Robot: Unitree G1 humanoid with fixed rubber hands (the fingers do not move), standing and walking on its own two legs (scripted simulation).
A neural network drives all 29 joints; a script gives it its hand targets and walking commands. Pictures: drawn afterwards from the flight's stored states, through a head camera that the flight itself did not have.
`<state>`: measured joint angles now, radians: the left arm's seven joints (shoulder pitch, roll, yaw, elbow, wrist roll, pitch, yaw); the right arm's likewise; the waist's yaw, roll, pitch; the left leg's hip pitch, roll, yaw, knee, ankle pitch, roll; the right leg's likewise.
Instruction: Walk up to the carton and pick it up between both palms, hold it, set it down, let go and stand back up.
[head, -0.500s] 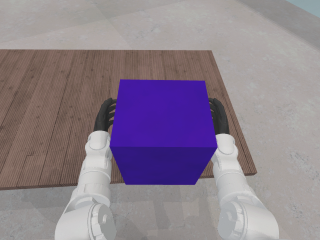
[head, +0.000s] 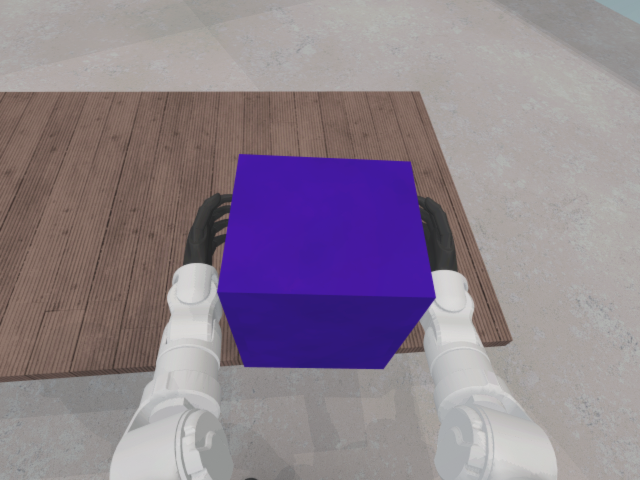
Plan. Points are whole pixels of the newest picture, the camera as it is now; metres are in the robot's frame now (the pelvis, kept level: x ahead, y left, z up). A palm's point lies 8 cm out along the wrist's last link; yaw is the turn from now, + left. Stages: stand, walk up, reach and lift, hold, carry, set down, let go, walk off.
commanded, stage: set down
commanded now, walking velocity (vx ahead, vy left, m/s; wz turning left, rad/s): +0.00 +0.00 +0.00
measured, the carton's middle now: (319, 274) +0.38 +0.01 -0.01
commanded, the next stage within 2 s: none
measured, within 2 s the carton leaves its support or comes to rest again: rests again in 0.18 s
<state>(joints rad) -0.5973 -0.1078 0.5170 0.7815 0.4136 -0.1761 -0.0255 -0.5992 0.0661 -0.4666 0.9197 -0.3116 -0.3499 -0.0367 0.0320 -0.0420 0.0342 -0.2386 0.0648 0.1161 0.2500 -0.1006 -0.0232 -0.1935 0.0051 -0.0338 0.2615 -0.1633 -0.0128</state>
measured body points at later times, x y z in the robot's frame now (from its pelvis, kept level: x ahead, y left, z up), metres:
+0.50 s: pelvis +0.00 +0.00 -0.01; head +0.06 +0.02 +0.44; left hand +0.39 +0.17 +0.01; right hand +0.41 -0.14 +0.02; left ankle +0.01 +0.13 -0.75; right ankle -0.02 -0.11 -0.75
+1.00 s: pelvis -0.03 +0.00 -0.04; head +0.05 +0.00 +0.40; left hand +0.38 +0.23 -0.02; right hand +0.41 -0.19 -0.01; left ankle +0.01 +0.14 -0.75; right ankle -0.02 -0.11 -0.75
